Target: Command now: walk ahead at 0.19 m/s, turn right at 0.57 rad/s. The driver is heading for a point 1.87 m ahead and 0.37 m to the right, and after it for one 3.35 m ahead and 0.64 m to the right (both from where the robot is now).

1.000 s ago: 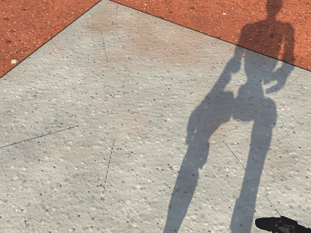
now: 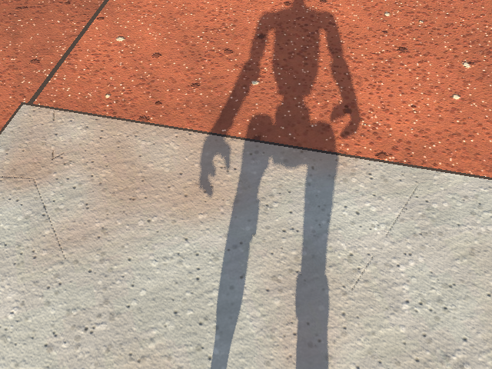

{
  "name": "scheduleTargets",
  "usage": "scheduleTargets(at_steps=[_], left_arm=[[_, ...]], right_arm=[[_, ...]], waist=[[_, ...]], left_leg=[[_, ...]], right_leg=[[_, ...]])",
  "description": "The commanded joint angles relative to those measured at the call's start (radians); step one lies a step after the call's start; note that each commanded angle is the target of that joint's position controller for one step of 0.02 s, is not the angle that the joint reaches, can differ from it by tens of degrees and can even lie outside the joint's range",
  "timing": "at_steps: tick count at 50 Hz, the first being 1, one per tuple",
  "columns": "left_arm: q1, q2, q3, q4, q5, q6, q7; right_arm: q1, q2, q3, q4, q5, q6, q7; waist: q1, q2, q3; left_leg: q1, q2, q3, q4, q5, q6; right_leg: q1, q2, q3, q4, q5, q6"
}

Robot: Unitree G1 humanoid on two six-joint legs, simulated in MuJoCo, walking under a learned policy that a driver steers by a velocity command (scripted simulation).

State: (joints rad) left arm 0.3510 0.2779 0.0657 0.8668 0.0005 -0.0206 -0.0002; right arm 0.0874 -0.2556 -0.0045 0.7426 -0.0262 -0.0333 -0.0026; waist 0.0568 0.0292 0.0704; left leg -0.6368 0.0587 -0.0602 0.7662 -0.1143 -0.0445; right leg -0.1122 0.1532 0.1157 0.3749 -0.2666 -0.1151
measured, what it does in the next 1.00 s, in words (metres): steps on the spot, turning right: left foot, then right foot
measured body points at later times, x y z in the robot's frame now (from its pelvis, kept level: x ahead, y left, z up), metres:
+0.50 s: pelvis +0.08 +0.03 -0.01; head +0.10 +0.02 +0.44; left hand +0.29 +0.24 -0.11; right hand +0.11 -0.27 -0.12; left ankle +0.18 +0.12 -0.74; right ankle +0.04 -0.07 -0.72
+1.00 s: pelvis +0.07 +0.02 +0.00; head +0.09 +0.02 +0.45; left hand +0.29 +0.19 -0.13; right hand +0.04 -0.25 -0.13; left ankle +0.11 +0.12 -0.74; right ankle +0.04 -0.06 -0.74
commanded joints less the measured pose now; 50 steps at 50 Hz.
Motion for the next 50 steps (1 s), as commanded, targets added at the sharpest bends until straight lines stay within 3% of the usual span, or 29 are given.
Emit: scheduleTargets(at_steps=[1, 3, 4, 5, 6, 7, 8, 9, 10, 12, 14, 18, 23, 25, 26, 27, 28, 29, 30, 31, 32, 34, 36, 42, 45, 47, 48, 49, 50], left_arm=[[0.054, 0.152, 0.037, -0.051, 0.010, 0.013, 0.016], [-0.001, 0.164, 0.043, -0.078, 0.018, 0.017, 0.022], [-0.039, 0.172, 0.045, -0.091, 0.013, 0.012, 0.020], [-0.068, 0.155, 0.039, -0.111, -0.002, 0.001, 0.014], [-0.016, 0.077, 0.018, -0.151, -0.016, -0.008, 0.013], [0.140, 0.085, 0.025, -0.147, -0.021, 0.007, 0.021], [0.138, 0.147, 0.032, -0.094, 0.019, 0.032, 0.027], [0.046, 0.157, 0.038, -0.101, 0.029, 0.044, 0.016], [0.007, 0.141, 0.038, -0.115, 0.027, 0.057, 0.007], [-0.004, 0.117, 0.031, -0.125, 0.027, 0.084, -0.012], [-0.007, 0.106, 0.027, -0.137, 0.016, 0.092, -0.018], [-0.075, 0.088, 0.014, -0.174, 0.021, 0.103, -0.030], [-0.132, 0.082, 0.002, -0.218, 0.013, 0.099, -0.045], [-0.111, 0.077, 0.001, -0.222, 0.012, 0.088, -0.046], [-0.073, 0.079, 0.003, -0.211, 0.012, 0.080, -0.045], [-0.045, 0.102, 0.009, -0.202, 0.018, 0.069, -0.037], [-0.056, 0.199, 0.025, -0.227, 0.025, 0.061, -0.023], [-0.035, 0.310, 0.059, -0.245, 0.031, 0.064, -0.013], [-0.035, 0.251, 0.049, -0.225, 0.034, 0.064, -0.003], [-0.105, 0.193, 0.029, -0.230, 0.025, 0.062, 0.001], [-0.167, 0.165, 0.022, -0.240, 0.025, 0.061, 0.002], [-0.179, 0.115, 0.006, -0.248, 0.012, 0.049, 0.006], [-0.142, 0.104, 0.001, -0.233, 0.008, 0.039, 0.006], [-0.090, 0.106, -0.004, -0.193, 0.023, 0.037, 0.012], [-0.107, 0.113, -0.007, -0.175, 0.028, 0.038, 0.013], [-0.146, 0.102, -0.014, -0.165, 0.015, 0.038, 0.018], [-0.142, 0.080, -0.023, -0.161, 0.010, 0.032, 0.021], [-0.116, 0.031, -0.039, -0.163, 0.010, 0.023, 0.019], [-0.084, 0.025, -0.037, -0.149, 0.004, 0.030, 0.016]], right_arm=[[-0.025, -0.090, -0.015, -0.070, 0.008, -0.013, -0.008], [0.050, -0.123, -0.023, -0.051, 0.008, -0.025, -0.016], [0.119, -0.138, -0.027, -0.033, 0.005, -0.034, -0.022], [0.213, -0.167, -0.035, -0.015, -0.006, -0.051, -0.031], [0.289, -0.240, -0.046, -0.027, -0.011, -0.053, -0.044], [0.252, -0.263, -0.060, -0.038, 0.013, -0.026, -0.037], [0.197, -0.177, -0.048, -0.063, 0.024, -0.008, -0.033], [0.145, -0.107, -0.028, -0.077, 0.023, -0.001, -0.036], [0.092, -0.088, -0.021, -0.086, 0.013, 0.011, -0.039], [0.070, -0.110, -0.028, -0.082, 0.000, 0.017, -0.046], [0.086, -0.117, -0.034, -0.075, -0.004, 0.014, -0.041], [0.101, -0.133, -0.047, -0.069, -0.004, 0.021, -0.037], [0.111, -0.177, -0.070, -0.063, -0.010, 0.039, -0.022], [0.109, -0.194, -0.079, -0.060, -0.002, 0.048, -0.019], [0.115, -0.193, -0.081, -0.055, 0.002, 0.054, -0.019], [0.155, -0.174, -0.083, -0.042, 0.000, 0.061, -0.014], [0.202, -0.089, -0.066, -0.064, -0.008, 0.070, -0.005], [0.087, -0.113, -0.065, -0.121, -0.007, 0.086, -0.024], [0.054, -0.122, -0.067, -0.119, 0.004, 0.093, -0.026], [0.086, -0.114, -0.067, -0.101, 0.017, 0.091, -0.020], [0.125, -0.122, -0.071, -0.071, 0.016, 0.083, -0.016], [0.183, -0.138, -0.080, -0.031, -0.002, 0.079, -0.007], [0.175, -0.118, -0.076, -0.030, 0.008, 0.084, -0.001], [0.126, -0.083, -0.056, -0.032, 0.012, 0.096, -0.007], [0.149, -0.079, -0.051, -0.017, 0.024, 0.088, -0.020], [0.206, -0.056, -0.043, 0.011, 0.024, 0.075, -0.028], [0.219, -0.064, -0.039, 0.019, 0.013, 0.060, -0.033], [0.225, -0.114, -0.041, 0.016, -0.006, 0.044, -0.038], [0.130, -0.161, -0.047, 0.007, 0.009, 0.040, -0.030]], waist=[[0.009, -0.124, -0.105], [-0.032, -0.131, -0.109], [-0.074, -0.128, -0.119], [-0.124, -0.075, -0.163], [-0.117, 0.101, -0.300], [-0.041, 0.285, -0.430], [-0.028, 0.098, -0.362], [-0.042, 0.026, -0.239], [-0.027, 0.025, -0.180], [-0.022, 0.112, -0.116], [-0.020, 0.108, -0.132], [-0.038, 0.115, -0.133], [-0.064, 0.141, -0.135], [-0.046, 0.122, -0.137], [-0.028, 0.092, -0.137], [-0.021, -0.015, -0.111], [-0.056, -0.303, -0.089], [0.005, -0.300, -0.013], [-0.009, -0.204, -0.003], [-0.056, -0.186, -0.002], [-0.086, -0.169, -0.023], [-0.086, -0.162, -0.104], [-0.075, -0.123, -0.130], [-0.024, -0.164, -0.087], [-0.031, -0.157, -0.085], [-0.079, -0.120, -0.093], [-0.083, -0.084, -0.109], [-0.058, 0.029, -0.138], [0.004, 0.122, -0.079]], left_leg=[[0.117, -0.081, 0.052, -0.089, 0.016, 0.008], [0.225, -0.094, 0.019, -0.204, -0.016, 0.037], [0.326, -0.099, 0.017, -0.300, 0.034, 0.057], [0.499, -0.020, -0.033, -0.382, 0.215, 0.088], [0.725, 0.272, -0.257, -0.322, 0.646, 0.153], [0.811, 0.451, -0.513, -0.331, 0.879, 0.323], [0.706, 0.406, -0.473, -0.345, 0.636, 0.328], [0.585, 0.324, -0.334, -0.387, 0.462, 0.296], [0.506, 0.261, -0.242, -0.435, 0.310, 0.261], [0.392, 0.190, -0.108, -0.483, 0.243, 0.249], [0.385, 0.186, -0.051, -0.485, 0.255, 0.260], [0.399, 0.215, -0.006, -0.508, 0.075, 0.269], [0.374, 0.239, 0.048, -0.483, -0.057, 0.243], [0.361, 0.242, 0.075, -0.428, -0.063, 0.211], [0.320, 0.229, 0.108, -0.367, -0.060, 0.171], [0.255, 0.191, 0.165, -0.245, -0.135, 0.101], [0.058, 0.061, 0.266, 0.046, -0.441, 0.010], [-0.031, -0.054, 0.130, 0.176, -0.527, -0.006], [0.008, -0.020, 0.054, 0.264, -0.439, 0.002], [0.030, -0.016, 0.040, 0.268, -0.342, 0.012], [0.052, -0.021, 0.045, 0.267, -0.271, 0.017], [0.091, -0.036, 0.067, 0.321, -0.231, 0.015], [0.100, -0.035, 0.062, 0.297, -0.232, 0.009], [0.209, -0.045, 0.062, 0.012, -0.297, 0.029], [0.324, -0.069, 0.073, -0.126, -0.311, 0.049], [0.466, -0.073, 0.081, -0.361, -0.146, 0.064], [0.574, -0.022, 0.019, -0.458, -0.015, 0.072], [0.645, 0.128, -0.138, -0.504, 0.066, 0.097], [0.490, 0.192, -0.187, -0.471, 0.190, 0.164]], right_leg=[[0.042, -0.214, 0.151, 0.072, 0.834, -0.043], [0.032, -0.216, 0.208, 0.147, 0.789, -0.017], [0.007, -0.191, 0.221, 0.216, 0.755, 0.006], [-0.066, -0.141, 0.202, 0.362, 0.641, 0.038], [-0.197, -0.060, 0.082, 0.631, 0.097, 0.069], [-0.337, 0.053, -0.022, 0.809, -0.458, 0.080], [-0.371, -0.041, -0.009, 0.898, -0.380, 0.082], [-0.379, -0.063, -0.022, 0.895, -0.303, 0.095], [-0.376, -0.089, -0.033, 0.870, -0.252, 0.112], [-0.345, -0.101, -0.067, 0.864, -0.186, 0.140], [-0.332, -0.099, -0.081, 0.826, -0.165, 0.148], [-0.334, -0.139, -0.105, 0.669, -0.141, 0.142], [-0.203, -0.146, -0.171, 0.425, -0.172, 0.104], [-0.128, -0.136, -0.194, 0.284, -0.126, 0.080], [-0.052, -0.120, -0.194, 0.174, -0.078, 0.061], [-0.005, -0.154, -0.085, 0.023, -0.033, 0.042], [0.043, -0.432, 0.308, -0.117, 0.033, -0.017], [-0.130, -0.554, 0.470, -0.148, 0.196, -0.152], [-0.147, -0.491, 0.354, -0.125, 0.233, -0.160], [-0.157, -0.416, 0.250, -0.114, 0.235, -0.127], [-0.130, -0.349, 0.178, -0.101, 0.264, -0.092], [-0.050, -0.314, 0.114, -0.062, 0.472, -0.091], [0.007, -0.325, 0.108, -0.052, 0.526, -0.096], [0.017, -0.343, 0.149, -0.048, 0.386, -0.111], [-0.034, -0.343, 0.174, -0.020, 0.420, -0.109], [-0.083, -0.315, 0.166, 0.022, 0.407, -0.068], [-0.144, -0.296, 0.165, 0.030, 0.328, -0.019], [-0.195, -0.237, 0.112, 0.095, 0.201, 0.029], [-0.147, -0.124, 0.015, 0.050, 0.021, 0.052]])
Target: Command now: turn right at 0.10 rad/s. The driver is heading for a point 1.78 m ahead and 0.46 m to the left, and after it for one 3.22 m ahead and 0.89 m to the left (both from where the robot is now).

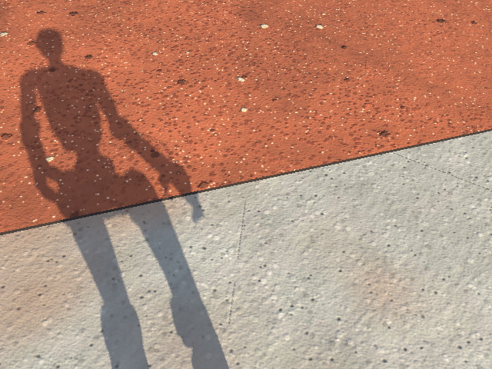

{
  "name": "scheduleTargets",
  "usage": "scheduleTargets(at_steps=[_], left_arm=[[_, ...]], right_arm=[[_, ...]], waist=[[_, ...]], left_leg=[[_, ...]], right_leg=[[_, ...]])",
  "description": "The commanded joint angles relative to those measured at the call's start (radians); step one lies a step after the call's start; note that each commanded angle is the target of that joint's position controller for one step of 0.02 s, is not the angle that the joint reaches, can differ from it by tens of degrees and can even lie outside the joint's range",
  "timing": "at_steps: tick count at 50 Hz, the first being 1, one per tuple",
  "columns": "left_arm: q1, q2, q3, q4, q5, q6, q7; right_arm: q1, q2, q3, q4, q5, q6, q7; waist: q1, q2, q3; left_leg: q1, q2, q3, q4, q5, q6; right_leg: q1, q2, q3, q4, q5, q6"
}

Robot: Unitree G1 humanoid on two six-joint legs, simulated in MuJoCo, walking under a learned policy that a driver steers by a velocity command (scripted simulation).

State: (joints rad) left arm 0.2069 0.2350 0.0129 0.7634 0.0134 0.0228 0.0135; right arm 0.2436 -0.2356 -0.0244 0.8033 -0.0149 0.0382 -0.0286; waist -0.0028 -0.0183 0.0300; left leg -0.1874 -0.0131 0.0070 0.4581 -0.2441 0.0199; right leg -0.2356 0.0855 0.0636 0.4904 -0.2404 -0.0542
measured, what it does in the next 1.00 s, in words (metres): steps on the spot: right foot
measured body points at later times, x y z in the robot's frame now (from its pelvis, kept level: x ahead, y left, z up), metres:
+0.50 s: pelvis +0.00 +0.02 +0.01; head +0.00 +0.02 +0.46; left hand +0.02 +0.27 -0.14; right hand +0.05 -0.23 -0.14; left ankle -0.01 +0.11 -0.74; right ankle +0.01 -0.09 -0.74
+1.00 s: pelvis +0.06 -0.01 +0.00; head +0.06 -0.03 +0.45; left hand +0.09 +0.24 -0.14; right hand +0.00 -0.26 -0.16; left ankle -0.01 +0.11 -0.74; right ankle +0.06 -0.10 -0.74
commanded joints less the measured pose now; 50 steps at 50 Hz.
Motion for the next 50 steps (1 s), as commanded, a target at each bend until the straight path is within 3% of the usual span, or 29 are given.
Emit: scheduleTargets(at_steps=[1, 3, 5, 8, 14, 24, 34, 35, 37, 39, 40, 41, 43, 45, 47, 48, 49, 50], left_arm=[[0.048, 0.093, 0.017, -0.018, 0.006, -0.007, 0.003], [0.018, 0.119, 0.026, 0.010, 0.003, -0.009, -0.001], [0.020, 0.119, 0.028, 0.030, 0.004, -0.016, -0.004], [0.032, 0.093, 0.020, 0.080, 0.000, -0.021, 0.005], [0.041, 0.090, 0.018, 0.166, -0.002, -0.021, 0.012], [0.060, 0.082, 0.008, 0.284, -0.004, -0.021, 0.021], [0.076, 0.052, -0.006, 0.356, -0.006, -0.021, 0.026], [0.086, 0.044, -0.008, 0.363, -0.005, -0.021, 0.026], [0.085, 0.057, 0.000, 0.356, 0.001, -0.016, 0.024], [0.043, 0.041, 0.001, 0.327, 0.017, -0.017, 0.012], [0.026, 0.010, -0.005, 0.311, 0.025, -0.024, 0.005], [0.005, 0.007, -0.006, 0.295, 0.030, -0.035, -0.001], [-0.009, 0.026, 0.002, 0.275, 0.025, -0.056, -0.012], [-0.002, 0.020, 0.006, 0.262, 0.016, -0.073, -0.023], [0.045, 0.004, 0.010, 0.269, 0.007, -0.083, -0.024], [0.121, -0.008, 0.012, 0.297, 0.003, -0.085, -0.021], [0.207, 0.003, 0.020, 0.328, 0.003, -0.087, -0.015], [0.310, 0.054, 0.035, 0.349, 0.014, -0.096, -0.005]], right_arm=[[-0.062, -0.131, -0.017, -0.057, 0.003, -0.036, 0.007], [-0.058, -0.112, -0.010, -0.046, 0.002, -0.040, 0.011], [-0.020, -0.120, -0.011, -0.019, 0.009, -0.043, 0.002], [-0.010, -0.106, -0.009, 0.005, 0.008, -0.041, 0.000], [-0.014, -0.101, -0.006, 0.064, 0.004, -0.043, 0.001], [0.012, -0.078, 0.006, 0.171, 0.005, -0.047, -0.001], [0.058, -0.049, 0.020, 0.250, 0.004, -0.048, -0.007], [0.070, -0.048, 0.020, 0.258, 0.003, -0.047, -0.006], [0.088, -0.091, 0.001, 0.263, 0.001, -0.037, -0.004], [0.150, -0.112, -0.014, 0.274, 0.000, -0.028, -0.001], [0.179, -0.121, -0.023, 0.287, -0.001, -0.028, -0.002], [0.188, -0.113, -0.027, 0.291, -0.003, -0.033, -0.002], [0.176, -0.115, -0.034, 0.284, -0.013, -0.050, 0.003], [0.152, -0.118, -0.040, 0.277, -0.008, -0.065, 0.006], [0.117, -0.110, -0.043, 0.268, 0.000, -0.072, 0.010], [0.096, -0.108, -0.045, 0.261, 0.005, -0.072, 0.011], [0.091, -0.093, -0.043, 0.253, 0.002, -0.075, 0.013], [0.065, -0.048, -0.029, 0.231, -0.005, -0.085, 0.018]], waist=[[0.050, 0.153, -0.036], [0.021, 0.142, -0.014], [0.011, 0.126, -0.018], [0.002, 0.053, -0.009], [0.000, 0.021, 0.005], [0.005, 0.023, 0.014], [0.004, 0.026, 0.026], [0.003, 0.031, 0.006], [-0.006, 0.071, 0.031], [-0.036, 0.130, 0.104], [-0.043, 0.168, 0.129], [-0.045, 0.159, 0.153], [-0.033, 0.115, 0.140], [-0.012, 0.117, 0.123], [0.023, 0.122, 0.113], [0.055, 0.107, 0.105], [0.082, 0.067, 0.089], [0.123, -0.068, 0.063]], left_leg=[[-0.019, 0.243, -0.223, -0.157, 0.266, 0.105], [-0.022, 0.150, -0.156, -0.159, 0.135, 0.049], [0.012, 0.126, -0.134, -0.151, 0.133, 0.038], [0.038, 0.124, -0.130, -0.142, 0.110, 0.046], [0.033, 0.116, -0.128, -0.154, 0.073, 0.050], [0.025, 0.105, -0.125, -0.168, 0.067, 0.048], [0.017, 0.098, -0.122, -0.165, 0.077, 0.045], [0.024, 0.092, -0.124, -0.176, -0.017, 0.047], [0.001, 0.084, -0.159, -0.186, -0.318, 0.080], [-0.007, 0.171, -0.303, -0.269, -0.577, 0.151], [0.000, 0.249, -0.396, -0.323, -0.628, 0.195], [-0.016, 0.305, -0.449, -0.359, -0.598, 0.226], [0.022, 0.318, -0.439, -0.366, -0.473, 0.236], [0.011, 0.277, -0.349, -0.337, -0.382, 0.211], [-0.085, 0.216, -0.252, -0.287, -0.327, 0.181], [-0.169, 0.183, -0.207, -0.232, -0.330, 0.169], [-0.261, 0.146, -0.170, -0.142, -0.328, 0.153], [-0.372, 0.077, -0.077, 0.075, -0.279, 0.120]], right_leg=[[0.068, -0.075, 0.062, -0.091, 0.005, -0.001], [0.090, -0.088, 0.090, -0.113, 0.114, -0.003], [0.078, -0.106, 0.101, -0.116, 0.170, -0.002], [0.048, -0.109, 0.105, -0.142, 0.151, 0.008], [0.055, -0.120, 0.113, -0.169, 0.146, 0.011], [0.074, -0.135, 0.110, -0.183, 0.143, 0.007], [0.071, -0.139, 0.100, -0.179, 0.147, 0.007], [0.075, -0.128, 0.092, -0.178, 0.072, 0.004], [0.003, -0.069, 0.046, -0.095, -0.174, -0.016], [-0.155, -0.028, -0.008, 0.043, -0.288, -0.027], [-0.197, -0.029, -0.066, 0.140, -0.226, -0.021], [-0.227, -0.068, -0.080, 0.216, -0.175, -0.017], [-0.280, -0.103, -0.069, 0.289, -0.199, -0.013], [-0.229, -0.106, -0.089, 0.218, -0.192, -0.014], [-0.051, -0.075, -0.135, 0.070, -0.115, -0.019], [0.094, -0.046, -0.166, -0.020, -0.046, -0.020], [0.239, -0.031, -0.152, -0.069, -0.053, -0.021], [0.364, -0.169, 0.049, -0.186, -0.189, -0.040]])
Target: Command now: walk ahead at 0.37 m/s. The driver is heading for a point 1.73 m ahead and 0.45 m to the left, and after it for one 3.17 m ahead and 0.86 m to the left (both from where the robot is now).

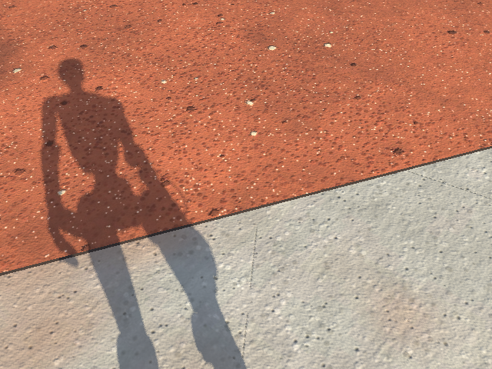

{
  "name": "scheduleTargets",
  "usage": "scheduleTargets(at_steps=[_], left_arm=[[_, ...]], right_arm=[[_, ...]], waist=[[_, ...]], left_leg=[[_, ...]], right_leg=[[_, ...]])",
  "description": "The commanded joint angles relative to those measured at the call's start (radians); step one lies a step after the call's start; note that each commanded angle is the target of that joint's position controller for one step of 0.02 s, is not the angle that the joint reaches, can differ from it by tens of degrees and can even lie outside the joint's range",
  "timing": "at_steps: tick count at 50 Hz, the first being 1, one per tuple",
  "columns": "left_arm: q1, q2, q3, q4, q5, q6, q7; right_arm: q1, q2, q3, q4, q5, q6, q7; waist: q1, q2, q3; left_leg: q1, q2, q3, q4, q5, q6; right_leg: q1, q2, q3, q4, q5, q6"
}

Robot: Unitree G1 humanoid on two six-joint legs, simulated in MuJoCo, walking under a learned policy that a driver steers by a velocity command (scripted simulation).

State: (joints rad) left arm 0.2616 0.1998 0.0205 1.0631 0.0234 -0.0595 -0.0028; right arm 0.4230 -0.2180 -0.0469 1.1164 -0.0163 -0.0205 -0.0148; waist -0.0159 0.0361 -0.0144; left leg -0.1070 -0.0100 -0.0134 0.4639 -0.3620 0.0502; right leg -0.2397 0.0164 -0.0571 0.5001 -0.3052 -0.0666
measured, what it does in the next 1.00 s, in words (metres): walks ahead, turning left: left foot, then right foot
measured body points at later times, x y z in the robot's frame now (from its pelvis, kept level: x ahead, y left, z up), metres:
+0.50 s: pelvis +0.25 +0.00 -0.03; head +0.29 +0.01 +0.42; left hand +0.14 +0.22 -0.17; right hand +0.43 -0.22 -0.15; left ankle +0.34 +0.05 -0.74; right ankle +0.03 -0.09 -0.68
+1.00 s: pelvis +0.52 +0.02 -0.02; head +0.57 +0.04 +0.43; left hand +0.65 +0.31 -0.11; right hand +0.57 -0.25 -0.15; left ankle +0.35 +0.05 -0.72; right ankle +0.68 -0.01 -0.74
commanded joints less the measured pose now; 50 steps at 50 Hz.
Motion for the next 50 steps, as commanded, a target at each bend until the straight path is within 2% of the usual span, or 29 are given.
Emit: scheduleTargets(at_steps=[1, 2, 3, 4, 5, 7, 10, 14, 17, 20, 21, 22, 23, 24, 25, 26, 27, 28, 29, 31, 34, 37, 40, 44, 45, 47, 48, 49, 50], left_arm=[[0.382, 0.197, 0.052, 0.062, 0.003, -0.015, 0.016], [0.359, 0.184, 0.052, 0.076, 0.003, -0.004, 0.017], [0.256, 0.144, 0.041, 0.036, 0.003, -0.008, 0.012], [0.195, 0.123, 0.036, 0.013, -0.001, -0.018, 0.008], [0.165, 0.107, 0.030, -0.001, -0.004, -0.027, 0.009], [0.191, 0.074, 0.017, 0.011, -0.006, -0.042, 0.013], [0.273, 0.065, 0.009, 0.042, -0.009, -0.049, 0.017], [0.279, 0.060, 0.001, 0.043, -0.001, -0.051, 0.023], [0.292, 0.068, 0.000, 0.051, 0.000, -0.055, 0.032], [0.263, 0.101, 0.007, 0.048, -0.001, -0.061, 0.043], [0.247, 0.118, 0.013, 0.042, 0.002, -0.056, 0.047], [0.229, 0.136, 0.019, 0.032, 0.002, -0.049, 0.048], [0.210, 0.148, 0.023, 0.020, -0.002, -0.045, 0.044], [0.222, 0.097, 0.016, -0.014, 0.004, -0.047, 0.035], [0.258, 0.056, 0.018, -0.055, -0.021, -0.050, 0.011], [0.134, 0.112, 0.026, -0.091, -0.003, -0.058, 0.007], [0.055, 0.128, 0.030, -0.123, -0.006, -0.070, 0.002], [0.041, 0.118, 0.032, -0.128, -0.004, -0.073, 0.004], [0.038, 0.108, 0.033, -0.137, 0.009, -0.059, 0.006], [0.054, 0.076, 0.029, -0.151, 0.023, -0.021, 0.003], [-0.042, 0.075, 0.028, -0.204, 0.028, 0.008, -0.002], [-0.199, 0.088, 0.029, -0.270, 0.021, 0.015, -0.008], [-0.278, 0.083, 0.022, -0.310, 0.012, 0.014, -0.009], [-0.352, 0.091, 0.008, -0.355, -0.005, 0.009, 0.000], [-0.337, 0.102, 0.008, -0.356, -0.007, 0.005, 0.004], [-0.204, 0.149, 0.019, -0.325, -0.009, -0.007, 0.016], [-0.091, 0.175, 0.028, -0.299, -0.007, -0.021, 0.025], [0.051, 0.223, 0.040, -0.280, 0.009, -0.038, 0.037], [0.064, 0.285, 0.047, -0.300, 0.023, -0.029, 0.034]], right_arm=[[-0.136, 0.011, 0.014, -0.127, 0.002, -0.037, 0.015], [-0.167, -0.079, -0.007, -0.139, -0.029, -0.036, 0.021], [-0.188, -0.076, -0.009, -0.141, -0.029, -0.040, 0.032], [-0.176, -0.052, -0.003, -0.131, -0.021, -0.046, 0.041], [-0.169, -0.047, -0.004, -0.124, -0.019, -0.050, 0.047], [-0.170, -0.052, -0.008, -0.118, -0.024, -0.041, 0.054], [-0.251, -0.040, -0.007, -0.150, -0.020, -0.025, 0.052], [-0.420, -0.009, 0.012, -0.219, -0.006, -0.019, 0.053], [-0.483, -0.006, 0.021, -0.251, -0.002, -0.018, 0.053], [-0.390, -0.045, 0.005, -0.236, -0.004, -0.026, 0.042], [-0.290, -0.066, -0.006, -0.207, -0.004, -0.032, 0.038], [-0.153, -0.086, -0.021, -0.162, -0.005, -0.038, 0.034], [-0.030, -0.120, -0.040, -0.126, -0.017, -0.041, 0.027], [0.063, -0.207, -0.065, -0.118, -0.026, -0.037, 0.021], [0.018, -0.239, -0.074, -0.131, -0.013, -0.021, 0.027], [-0.076, -0.209, -0.069, -0.143, 0.008, -0.018, 0.030], [-0.138, -0.159, -0.056, -0.160, 0.010, -0.021, 0.029], [-0.167, -0.117, -0.046, -0.160, 0.003, -0.027, 0.028], [-0.173, -0.100, -0.039, -0.163, 0.005, -0.035, 0.022], [-0.152, -0.098, -0.033, -0.158, 0.010, -0.053, 0.015], [-0.086, -0.139, -0.040, -0.156, 0.015, -0.061, 0.010], [-0.008, -0.133, -0.039, -0.158, 0.017, -0.052, 0.012], [0.052, -0.137, -0.038, -0.162, 0.013, -0.038, 0.003], [0.098, -0.142, -0.040, -0.176, -0.001, -0.012, -0.013], [0.086, -0.145, -0.042, -0.186, -0.005, -0.007, -0.017], [0.007, -0.167, -0.050, -0.224, -0.007, -0.012, -0.022], [-0.038, -0.178, -0.053, -0.241, 0.002, -0.024, -0.015], [-0.063, -0.148, -0.045, -0.283, 0.025, -0.039, -0.006], [0.109, -0.042, -0.033, -0.294, 0.058, -0.033, -0.019]], waist=[[0.164, -0.349, 0.054], [0.128, -0.230, 0.124], [0.076, -0.122, 0.177], [0.046, -0.089, 0.178], [0.024, -0.078, 0.160], [0.016, -0.088, 0.125], [0.024, -0.104, 0.116], [0.045, -0.116, 0.155], [0.051, -0.128, 0.169], [-0.008, -0.135, 0.096], [-0.052, -0.140, 0.038], [-0.104, -0.144, -0.034], [-0.165, -0.123, -0.086], [-0.166, 0.017, -0.172], [-0.090, 0.196, -0.239], [-0.073, 0.033, -0.107], [-0.053, -0.027, -0.013], [-0.006, -0.105, 0.043], [0.024, -0.119, 0.058], [0.056, -0.082, 0.049], [0.040, -0.038, 0.072], [-0.016, -0.004, 0.086], [-0.049, 0.014, 0.064], [-0.080, 0.062, 0.031], [-0.069, 0.069, 0.026], [0.002, 0.086, -0.012], [0.067, 0.076, -0.052], [0.120, 0.012, -0.164], [0.025, -0.240, -0.323]], left_leg=[[-0.623, -0.048, 0.093, 0.395, -0.174, 0.046], [-0.669, -0.006, 0.027, 0.570, -0.179, 0.061], [-0.682, 0.044, -0.010, 0.628, -0.075, 0.068], [-0.653, 0.069, -0.019, 0.627, 0.012, 0.060], [-0.621, 0.085, -0.013, 0.608, 0.075, 0.048], [-0.596, 0.085, 0.020, 0.591, 0.135, 0.021], [-0.638, 0.075, 0.064, 0.561, 0.173, -0.006], [-0.597, 0.038, 0.105, 0.356, 0.256, -0.004], [-0.492, 0.008, 0.147, 0.202, 0.296, 0.034], [-0.335, -0.054, 0.182, 0.156, 0.256, 0.100], [-0.247, -0.082, 0.185, 0.150, 0.221, 0.122], [-0.115, -0.100, 0.177, 0.106, 0.219, 0.146], [0.066, -0.059, 0.107, 0.045, 0.201, 0.180], [0.245, 0.187, -0.228, 0.035, 0.128, 0.253], [0.434, 0.367, -0.786, -0.156, 0.066, 0.429], [0.341, 0.325, -0.691, -0.218, -0.035, 0.379], [0.195, 0.303, -0.566, -0.243, 0.031, 0.340], [0.070, 0.264, -0.477, -0.260, 0.175, 0.302], [-0.020, 0.222, -0.402, -0.259, 0.291, 0.281], [-0.096, 0.169, -0.311, -0.261, 0.412, 0.260], [-0.123, 0.123, -0.258, -0.278, 0.454, 0.239], [-0.067, 0.101, -0.263, -0.272, 0.513, 0.183], [0.010, 0.075, -0.229, -0.165, 0.846, 0.121], [0.099, 0.059, -0.261, -0.056, 0.964, 0.083], [0.106, 0.056, -0.275, -0.021, 0.971, 0.074], [0.071, 0.040, -0.305, 0.093, 1.017, 0.035], [0.034, 0.015, -0.311, 0.218, 0.970, 0.017], [-0.109, -0.018, -0.290, 0.430, 0.673, -0.001], [-0.331, -0.166, -0.143, 0.752, -0.349, -0.016]], right_leg=[[0.453, -0.351, 0.613, -0.388, -0.448, -0.114], [0.346, -0.402, 0.701, -0.398, -0.489, -0.166], [0.274, -0.365, 0.618, -0.386, -0.426, -0.158], [0.236, -0.318, 0.522, -0.393, -0.295, -0.139], [0.229, -0.282, 0.442, -0.402, -0.165, -0.122], [0.256, -0.231, 0.315, -0.391, 0.094, -0.105], [0.291, -0.207, 0.215, -0.356, 0.401, -0.109], [0.240, -0.179, 0.088, -0.372, 0.542, -0.089], [0.241, -0.197, 0.024, -0.375, 0.653, -0.074], [0.319, -0.223, -0.037, -0.201, 1.060, -0.048], [0.338, -0.228, -0.054, -0.060, 1.156, -0.042], [0.326, -0.229, -0.061, 0.120, 1.144, -0.040], [0.202, -0.208, -0.082, 0.346, 0.961, -0.031], [-0.003, -0.119, -0.101, 0.700, 0.385, -0.018], [-0.377, 0.078, 0.027, 0.999, -0.215, 0.016], [-0.498, -0.013, 0.125, 0.991, -0.106, -0.009], [-0.486, -0.053, 0.118, 0.919, -0.005, -0.011], [-0.426, -0.084, 0.115, 0.840, 0.033, -0.002], [-0.362, -0.102, 0.119, 0.783, 0.030, 0.016], [-0.296, -0.114, 0.109, 0.692, 0.012, 0.050], [-0.348, -0.117, 0.070, 0.557, 0.087, 0.091], [-0.423, -0.107, 0.050, 0.403, 0.221, 0.113], [-0.417, -0.056, 0.033, 0.299, 0.278, 0.111], [-0.368, 0.020, 0.030, 0.172, 0.261, 0.090], [-0.325, 0.034, 0.041, 0.125, 0.248, 0.081], [-0.130, 0.057, 0.067, -0.001, 0.241, 0.048], [0.023, 0.032, 0.086, -0.106, 0.359, 0.026], [0.293, -0.140, 0.197, -0.089, 0.633, -0.016], [0.568, -0.503, 0.464, 0.078, 1.289, -0.131]])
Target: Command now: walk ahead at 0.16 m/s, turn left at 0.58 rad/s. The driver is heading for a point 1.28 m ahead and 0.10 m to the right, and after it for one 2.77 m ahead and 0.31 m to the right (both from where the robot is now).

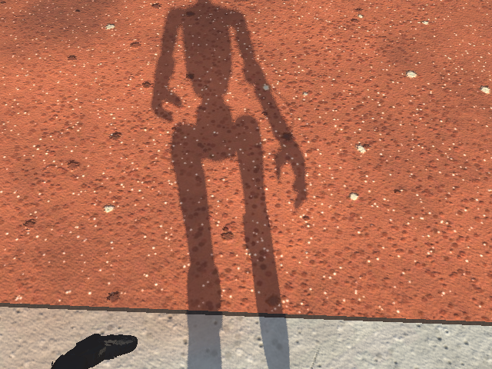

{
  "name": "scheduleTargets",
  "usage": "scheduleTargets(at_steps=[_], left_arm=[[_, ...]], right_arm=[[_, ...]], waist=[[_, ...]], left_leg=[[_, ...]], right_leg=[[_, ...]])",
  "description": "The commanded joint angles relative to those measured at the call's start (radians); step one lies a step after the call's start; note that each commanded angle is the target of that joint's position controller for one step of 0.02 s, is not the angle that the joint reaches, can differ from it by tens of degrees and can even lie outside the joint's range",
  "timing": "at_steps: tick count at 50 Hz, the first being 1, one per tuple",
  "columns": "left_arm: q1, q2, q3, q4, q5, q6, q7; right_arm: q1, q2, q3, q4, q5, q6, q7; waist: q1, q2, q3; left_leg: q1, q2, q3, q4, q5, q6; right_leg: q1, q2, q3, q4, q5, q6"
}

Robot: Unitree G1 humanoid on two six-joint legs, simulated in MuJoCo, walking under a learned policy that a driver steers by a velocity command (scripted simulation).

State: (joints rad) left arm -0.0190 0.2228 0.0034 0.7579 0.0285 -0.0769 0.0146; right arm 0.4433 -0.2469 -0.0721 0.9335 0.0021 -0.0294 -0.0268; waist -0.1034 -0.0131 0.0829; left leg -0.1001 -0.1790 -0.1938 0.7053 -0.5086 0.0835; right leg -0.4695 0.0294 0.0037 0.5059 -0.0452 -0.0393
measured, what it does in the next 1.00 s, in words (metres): steps on the spot: left foot, then right foot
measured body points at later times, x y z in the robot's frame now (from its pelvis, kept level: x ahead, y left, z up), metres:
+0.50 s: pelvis +0.04 +0.01 +0.02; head +0.04 +0.03 +0.47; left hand +0.07 +0.27 -0.12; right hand +0.18 -0.22 -0.09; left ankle +0.02 +0.10 -0.72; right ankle +0.11 -0.10 -0.70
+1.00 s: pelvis +0.03 +0.00 +0.03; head +0.04 +0.00 +0.48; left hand +0.02 +0.24 -0.13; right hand +0.10 -0.24 -0.12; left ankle +0.02 +0.10 -0.72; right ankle +0.05 -0.12 -0.72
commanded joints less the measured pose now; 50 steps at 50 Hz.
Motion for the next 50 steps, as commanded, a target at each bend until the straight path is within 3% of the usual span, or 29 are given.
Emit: scheduleTargets(at_steps=[1, 2, 3, 5, 7, 10, 16, 19, 20, 21, 22, 23, 24, 25, 27, 30, 32, 33, 34, 35, 36, 37, 50], left_arm=[[0.324, 0.231, 0.072, -0.017, -0.015, 0.011, 0.008], [0.234, 0.141, 0.052, -0.048, -0.019, 0.022, 0.011], [0.171, 0.082, 0.032, -0.056, -0.018, 0.028, 0.015], [0.162, 0.087, 0.029, -0.045, -0.010, 0.034, 0.024], [0.196, 0.107, 0.036, -0.024, -0.002, 0.028, 0.019], [0.193, 0.119, 0.041, -0.020, 0.006, 0.025, 0.011], [0.217, 0.158, 0.057, -0.007, 0.006, 0.061, -0.002], [0.239, 0.175, 0.062, 0.008, -0.008, 0.087, -0.005], [0.273, 0.168, 0.062, 0.022, -0.008, 0.093, -0.005], [0.309, 0.114, 0.051, 0.021, -0.004, 0.094, -0.011], [0.319, 0.040, 0.031, -0.013, -0.022, 0.088, -0.009], [0.257, 0.100, 0.045, 0.008, -0.015, 0.100, -0.002], [0.265, 0.093, 0.048, 0.011, -0.024, 0.107, -0.007], [0.288, 0.092, 0.050, 0.033, -0.022, 0.109, -0.009], [0.329, 0.091, 0.051, 0.065, -0.007, 0.106, -0.007], [0.321, 0.059, 0.039, 0.079, -0.018, 0.100, 0.007], [0.340, 0.059, 0.034, 0.098, -0.020, 0.095, 0.017], [0.344, 0.089, 0.038, 0.105, -0.013, 0.089, 0.020], [0.349, 0.126, 0.042, 0.108, -0.006, 0.082, 0.020], [0.321, 0.136, 0.049, 0.132, -0.025, 0.084, 0.014], [0.330, 0.085, 0.038, 0.139, -0.023, 0.081, 0.006], [0.332, 0.073, 0.034, 0.150, -0.019, 0.079, 0.005], [0.334, 0.059, 0.027, 0.261, -0.015, 0.078, 0.018]], right_arm=[[0.156, -0.124, -0.024, -0.098, 0.024, -0.003, -0.021], [0.082, -0.155, -0.035, -0.080, -0.005, 0.018, -0.017], [0.003, -0.141, -0.035, -0.098, -0.020, 0.030, -0.004], [-0.032, -0.099, -0.031, -0.112, -0.031, 0.060, 0.023], [-0.016, -0.072, -0.025, -0.118, -0.027, 0.078, 0.033], [-0.045, -0.071, -0.020, -0.132, -0.029, 0.090, 0.032], [-0.174, -0.064, 0.013, -0.175, -0.027, 0.103, 0.041], [-0.132, -0.058, 0.024, -0.159, -0.028, 0.085, 0.034], [-0.125, -0.070, 0.026, -0.155, -0.031, 0.073, 0.032], [-0.136, -0.105, 0.027, -0.168, -0.044, 0.058, 0.027], [-0.204, -0.184, 0.015, -0.197, -0.036, 0.053, 0.019], [-0.224, -0.136, 0.024, -0.185, -0.045, 0.043, 0.011], [-0.276, -0.096, 0.038, -0.183, -0.044, 0.032, 0.004], [-0.308, -0.078, 0.046, -0.179, -0.041, 0.026, 0.000], [-0.301, -0.067, 0.052, -0.167, -0.027, 0.012, -0.007], [-0.235, -0.064, 0.054, -0.126, -0.018, 0.006, -0.008], [-0.239, -0.078, 0.046, -0.112, -0.012, 0.010, -0.012], [-0.225, -0.066, 0.048, -0.106, -0.010, 0.008, -0.010], [-0.190, -0.060, 0.046, -0.096, -0.014, 0.008, -0.006], [-0.169, -0.043, 0.044, -0.075, -0.006, 0.012, -0.002], [-0.187, -0.063, 0.040, -0.053, -0.009, 0.017, -0.005], [-0.200, -0.062, 0.037, -0.045, -0.009, 0.021, -0.007], [-0.171, -0.042, 0.041, 0.088, -0.011, 0.022, -0.009]], waist=[[0.108, -0.167, -0.551], [0.088, -0.045, -0.407], [0.083, -0.023, -0.274], [0.068, -0.086, -0.167], [0.057, -0.106, -0.172], [0.046, -0.103, -0.185], [0.095, -0.161, -0.152], [0.074, -0.123, -0.128], [0.071, -0.083, -0.103], [0.088, 0.067, -0.097], [0.125, 0.276, -0.068], [0.084, 0.183, -0.022], [0.127, 0.164, -0.020], [0.147, 0.158, -0.021], [0.149, 0.165, -0.063], [0.120, 0.132, -0.109], [0.132, 0.115, -0.123], [0.122, 0.097, -0.133], [0.095, 0.056, -0.125], [0.072, -0.047, -0.070], [0.105, -0.022, -0.055], [0.110, -0.026, -0.037], [0.111, 0.010, -0.026]], left_leg=[[-0.372, 0.040, 0.076, 0.646, -0.185, -0.040], [-0.395, 0.086, 0.081, 0.663, -0.065, -0.056], [-0.418, 0.110, 0.104, 0.622, -0.010, -0.072], [-0.384, 0.139, 0.118, 0.573, 0.044, -0.103], [-0.331, 0.120, 0.129, 0.552, 0.074, -0.107], [-0.324, 0.119, 0.130, 0.462, 0.088, -0.100], [-0.202, 0.143, 0.201, 0.093, 0.080, -0.074], [-0.049, 0.136, 0.237, -0.178, 0.186, -0.034], [0.018, 0.150, 0.198, -0.307, 0.250, -0.012], [0.044, 0.302, -0.009, -0.469, 0.179, 0.010], [-0.082, 0.519, -0.256, -0.545, 0.205, 0.090], [-0.236, 0.505, -0.205, -0.547, 0.192, 0.130], [-0.259, 0.446, -0.133, -0.541, 0.209, 0.116], [-0.245, 0.394, -0.061, -0.527, 0.277, 0.090], [-0.139, 0.343, 0.022, -0.454, 0.541, 0.075], [-0.022, 0.353, 0.031, -0.361, 0.763, 0.087], [-0.040, 0.336, 0.026, -0.328, 0.702, 0.048], [-0.078, 0.317, 0.019, -0.332, 0.603, 0.016], [-0.119, 0.280, 0.032, -0.330, 0.507, -0.003], [-0.096, 0.234, 0.070, -0.377, 0.435, -0.013], [-0.063, 0.236, 0.074, -0.364, 0.410, -0.019], [-0.057, 0.238, 0.075, -0.357, 0.410, -0.020], [-0.084, 0.245, 0.073, -0.398, 0.353, -0.027]], right_leg=[[0.747, -0.564, 0.556, 0.022, 0.899, -0.255], [0.591, -0.474, 0.454, -0.049, 0.658, -0.236], [0.467, -0.393, 0.324, -0.100, 0.517, -0.197], [0.304, -0.302, 0.178, -0.171, 0.425, -0.169], [0.239, -0.277, 0.120, -0.188, 0.451, -0.181], [0.210, -0.284, 0.090, -0.209, 0.335, -0.199], [0.152, -0.269, 0.095, -0.266, -0.163, -0.180], [0.099, -0.268, 0.102, -0.222, -0.225, -0.142], [0.045, -0.253, 0.091, -0.200, -0.248, -0.090], [0.001, -0.185, 0.020, -0.068, -0.305, -0.022], [-0.028, -0.037, -0.091, 0.007, -0.408, 0.038], [0.096, -0.069, -0.003, 0.130, -0.402, 0.035], [0.135, -0.056, 0.011, 0.164, -0.353, 0.032], [0.148, -0.047, 0.006, 0.178, -0.319, 0.030], [0.157, -0.039, -0.008, 0.173, -0.305, 0.033], [0.193, -0.036, -0.013, 0.037, -0.320, 0.048], [0.307, -0.054, -0.003, -0.137, -0.109, 0.051], [0.375, -0.100, 0.040, -0.154, -0.013, 0.051], [0.415, -0.156, 0.087, -0.138, 0.092, 0.046], [0.317, -0.136, 0.078, -0.113, 0.054, 0.029], [0.283, -0.126, 0.077, -0.144, -0.012, 0.027], [0.265, -0.122, 0.075, -0.161, -0.042, 0.028], [0.299, -0.120, 0.084, -0.192, -0.115, 0.008]])
Keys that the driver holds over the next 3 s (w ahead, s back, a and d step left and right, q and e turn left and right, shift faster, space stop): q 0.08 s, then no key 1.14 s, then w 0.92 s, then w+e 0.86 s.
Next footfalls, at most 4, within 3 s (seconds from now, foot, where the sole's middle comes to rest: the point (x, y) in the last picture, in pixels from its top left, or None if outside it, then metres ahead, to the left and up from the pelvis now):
0.42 left None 0.06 0.11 -0.76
0.66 right None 0.09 -0.11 -0.76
1.94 left None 0.43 0.12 -0.76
2.54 right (229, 257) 0.76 0.00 -0.79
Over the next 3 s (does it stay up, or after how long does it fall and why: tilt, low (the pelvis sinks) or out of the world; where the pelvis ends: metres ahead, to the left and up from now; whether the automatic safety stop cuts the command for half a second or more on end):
stays up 0.91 0.02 -0.03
